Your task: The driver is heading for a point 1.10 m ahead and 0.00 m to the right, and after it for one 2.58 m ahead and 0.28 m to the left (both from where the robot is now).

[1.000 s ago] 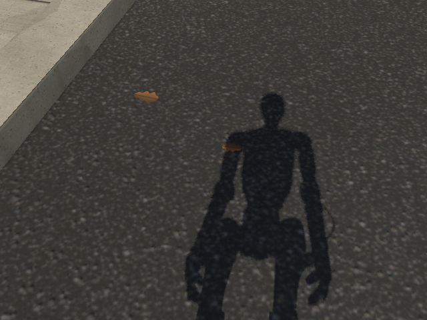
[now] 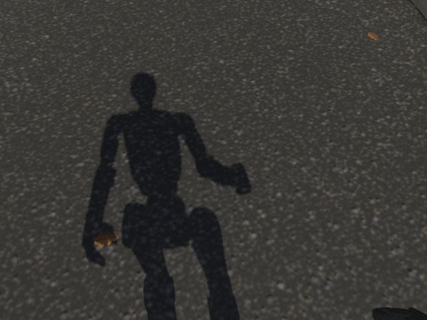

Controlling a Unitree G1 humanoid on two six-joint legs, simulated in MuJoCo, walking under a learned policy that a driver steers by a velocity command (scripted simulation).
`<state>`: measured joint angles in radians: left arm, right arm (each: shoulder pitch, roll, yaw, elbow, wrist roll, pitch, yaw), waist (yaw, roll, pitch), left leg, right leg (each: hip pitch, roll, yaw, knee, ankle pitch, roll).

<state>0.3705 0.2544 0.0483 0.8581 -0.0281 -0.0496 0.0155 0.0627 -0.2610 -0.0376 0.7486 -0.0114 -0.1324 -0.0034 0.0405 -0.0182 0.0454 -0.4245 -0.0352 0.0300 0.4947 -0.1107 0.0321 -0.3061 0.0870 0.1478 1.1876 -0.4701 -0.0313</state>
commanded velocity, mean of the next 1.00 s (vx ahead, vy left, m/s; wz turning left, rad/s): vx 0.09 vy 0.00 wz -0.20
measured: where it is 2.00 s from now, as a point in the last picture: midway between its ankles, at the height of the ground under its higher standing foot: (268, 252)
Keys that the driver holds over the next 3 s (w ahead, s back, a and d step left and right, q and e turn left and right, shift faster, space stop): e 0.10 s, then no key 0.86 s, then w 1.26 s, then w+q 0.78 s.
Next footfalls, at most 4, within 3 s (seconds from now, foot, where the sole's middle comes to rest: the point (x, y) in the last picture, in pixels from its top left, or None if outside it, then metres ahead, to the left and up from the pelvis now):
0.34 right None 0.23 -0.15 -0.76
0.66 left None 0.21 0.09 -0.76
1.68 left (226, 256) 0.65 0.02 -0.76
2.26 right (303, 186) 0.93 -0.26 -0.76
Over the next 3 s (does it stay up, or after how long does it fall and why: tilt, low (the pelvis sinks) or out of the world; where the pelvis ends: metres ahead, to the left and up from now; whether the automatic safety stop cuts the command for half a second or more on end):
stays up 1.18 -0.10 0.01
